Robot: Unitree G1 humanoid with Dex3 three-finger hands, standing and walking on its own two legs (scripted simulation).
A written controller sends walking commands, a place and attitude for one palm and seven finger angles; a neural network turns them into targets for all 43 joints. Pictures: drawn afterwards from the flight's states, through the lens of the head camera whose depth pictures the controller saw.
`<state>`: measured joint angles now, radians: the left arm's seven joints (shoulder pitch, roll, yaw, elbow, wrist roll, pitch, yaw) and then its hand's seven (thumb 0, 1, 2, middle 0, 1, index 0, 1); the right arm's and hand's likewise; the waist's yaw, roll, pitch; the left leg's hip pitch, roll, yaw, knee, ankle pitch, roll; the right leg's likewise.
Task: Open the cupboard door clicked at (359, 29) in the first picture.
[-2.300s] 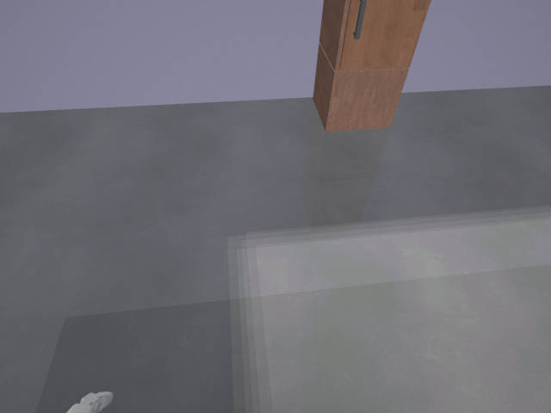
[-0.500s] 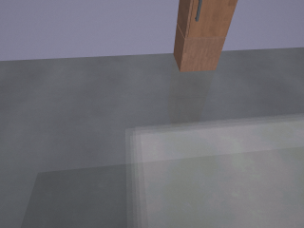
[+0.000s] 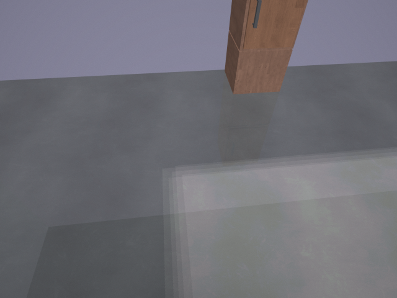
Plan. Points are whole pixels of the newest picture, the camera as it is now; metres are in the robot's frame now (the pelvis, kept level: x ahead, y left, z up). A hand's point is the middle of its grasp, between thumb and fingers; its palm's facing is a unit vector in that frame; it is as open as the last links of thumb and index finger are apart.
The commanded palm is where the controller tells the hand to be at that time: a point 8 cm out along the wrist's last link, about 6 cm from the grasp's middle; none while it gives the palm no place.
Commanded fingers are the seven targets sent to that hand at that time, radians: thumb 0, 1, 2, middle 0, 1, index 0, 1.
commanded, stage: look at it before walking up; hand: left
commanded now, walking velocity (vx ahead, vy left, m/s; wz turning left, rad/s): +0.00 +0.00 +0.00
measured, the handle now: (256, 13) +1.82 -0.29 -0.10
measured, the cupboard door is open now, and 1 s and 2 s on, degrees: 0 0 0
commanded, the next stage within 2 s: walk to a spot facing it in 0.44 s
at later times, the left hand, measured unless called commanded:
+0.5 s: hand out of the picture +0.07 +0.25 -0.16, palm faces -0.04 -0.94 -0.34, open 7.3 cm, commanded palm none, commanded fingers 0.00 0.90 0.90 -0.20 -0.30 -0.20 -0.30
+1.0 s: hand out of the picture +0.12 +0.15 -0.18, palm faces -0.12 -0.96 -0.24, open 7.3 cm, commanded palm none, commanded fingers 0.00 0.90 0.90 -0.20 -0.30 -0.20 -0.30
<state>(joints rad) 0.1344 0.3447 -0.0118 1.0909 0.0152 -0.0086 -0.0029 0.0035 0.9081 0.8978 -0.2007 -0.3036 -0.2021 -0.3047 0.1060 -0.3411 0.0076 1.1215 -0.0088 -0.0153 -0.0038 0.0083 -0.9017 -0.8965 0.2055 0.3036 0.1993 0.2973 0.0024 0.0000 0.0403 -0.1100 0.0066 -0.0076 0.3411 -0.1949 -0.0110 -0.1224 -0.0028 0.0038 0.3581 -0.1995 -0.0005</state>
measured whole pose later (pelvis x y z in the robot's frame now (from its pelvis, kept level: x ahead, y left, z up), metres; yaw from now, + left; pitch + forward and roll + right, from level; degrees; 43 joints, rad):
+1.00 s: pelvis +0.07 -0.05 -0.02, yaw -11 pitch -1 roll +0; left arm 0.32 0.20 0.04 1.00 0.02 -0.04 -0.02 0.00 0.91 0.90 -0.20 -0.30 -0.20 -0.30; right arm 0.28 -0.24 -0.03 1.10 -0.02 0.01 0.00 0.01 -0.90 -0.90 0.20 0.30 0.20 0.30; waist 0.03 0.04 0.06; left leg -0.32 0.10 0.07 1.05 -0.46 -0.03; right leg -0.25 0.02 -0.09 0.64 -0.36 -0.07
